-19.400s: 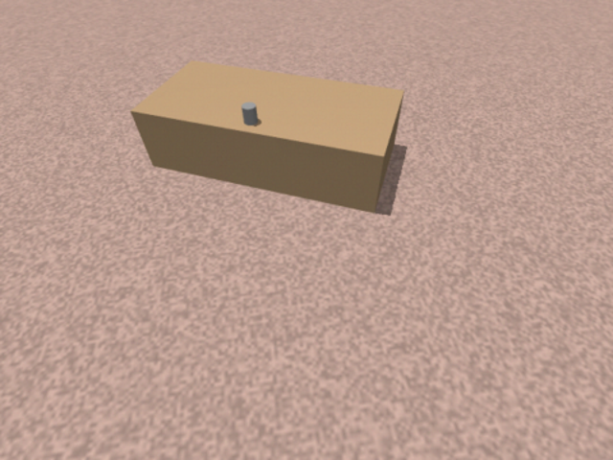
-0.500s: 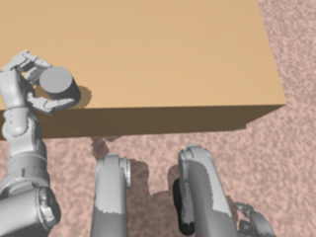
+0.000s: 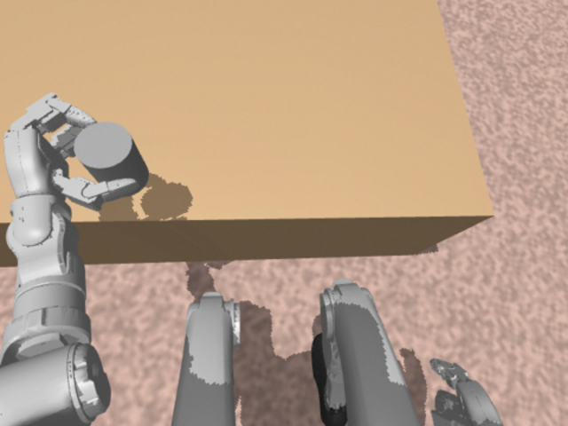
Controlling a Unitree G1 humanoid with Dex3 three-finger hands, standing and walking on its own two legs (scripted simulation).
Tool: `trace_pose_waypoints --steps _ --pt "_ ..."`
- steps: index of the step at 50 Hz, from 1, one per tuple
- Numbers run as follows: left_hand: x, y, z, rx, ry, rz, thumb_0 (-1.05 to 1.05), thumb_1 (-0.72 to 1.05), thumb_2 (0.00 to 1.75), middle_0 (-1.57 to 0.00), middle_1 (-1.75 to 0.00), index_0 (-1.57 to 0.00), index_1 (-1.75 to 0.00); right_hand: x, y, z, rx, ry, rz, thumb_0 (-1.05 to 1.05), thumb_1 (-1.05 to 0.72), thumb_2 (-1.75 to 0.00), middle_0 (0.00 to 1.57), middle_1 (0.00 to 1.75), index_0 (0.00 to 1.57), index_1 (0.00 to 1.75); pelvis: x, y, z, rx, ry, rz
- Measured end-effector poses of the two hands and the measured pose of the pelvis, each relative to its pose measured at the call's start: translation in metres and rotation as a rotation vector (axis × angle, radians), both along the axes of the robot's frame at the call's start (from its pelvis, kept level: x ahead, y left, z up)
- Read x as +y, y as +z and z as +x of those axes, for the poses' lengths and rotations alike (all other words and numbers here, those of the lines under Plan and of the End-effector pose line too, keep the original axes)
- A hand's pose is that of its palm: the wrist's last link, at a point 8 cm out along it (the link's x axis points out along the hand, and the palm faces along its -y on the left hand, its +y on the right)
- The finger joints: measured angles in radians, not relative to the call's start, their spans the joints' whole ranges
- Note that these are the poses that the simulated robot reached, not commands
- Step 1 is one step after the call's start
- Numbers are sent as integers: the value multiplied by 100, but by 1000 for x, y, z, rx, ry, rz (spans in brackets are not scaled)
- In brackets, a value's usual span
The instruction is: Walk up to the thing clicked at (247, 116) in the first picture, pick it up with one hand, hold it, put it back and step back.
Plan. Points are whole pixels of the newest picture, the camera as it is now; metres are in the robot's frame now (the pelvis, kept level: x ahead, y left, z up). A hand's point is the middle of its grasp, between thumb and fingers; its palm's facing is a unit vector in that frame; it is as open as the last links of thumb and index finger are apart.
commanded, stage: settle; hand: left
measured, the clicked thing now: (115, 161) +0.46 +0.22 +0.00
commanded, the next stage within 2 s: lift in 0.80 s
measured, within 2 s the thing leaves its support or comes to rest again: neither
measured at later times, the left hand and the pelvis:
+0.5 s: hand (77, 128) +0.48 +0.24 +0.05, palm faces +0.21 -0.98 -0.03, open 10.2 cm; pelvis +0.01 +0.00 +0.04, yaw +0 degrees
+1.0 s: hand (76, 120) +0.48 +0.24 +0.07, palm faces +0.20 -0.98 -0.03, open 10.2 cm; pelvis +0.02 +0.00 +0.06, yaw +0 degrees
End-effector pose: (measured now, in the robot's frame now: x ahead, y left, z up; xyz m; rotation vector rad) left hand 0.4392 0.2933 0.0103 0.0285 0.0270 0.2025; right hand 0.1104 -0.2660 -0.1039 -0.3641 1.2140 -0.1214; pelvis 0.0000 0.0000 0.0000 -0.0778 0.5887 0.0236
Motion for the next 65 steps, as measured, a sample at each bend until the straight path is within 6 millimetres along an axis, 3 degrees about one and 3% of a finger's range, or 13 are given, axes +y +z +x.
trace_pose_waypoints --steps 18,53,65 --pt "-2 33 9 8 5 -6 1 -61 84 -90 -134 -90 -134 3 25 9 -7 -13 16 0 -90 -90 20 30 20 30 -1 30 11 -3 -2 6" --pt "-9 61 4 18 1 2 1 -61 84 -90 -134 -90 -133 2 57 12 -6 -32 23 0 -90 -90 20 30 20 30 -3 63 20 -26 0 13" --pt "-16 97 -10 15 2 6 1 -61 84 -91 -133 -90 -133 8 83 25 -33 -39 47 1 -92 -90 20 30 20 30 -2 92 27 -64 3 14"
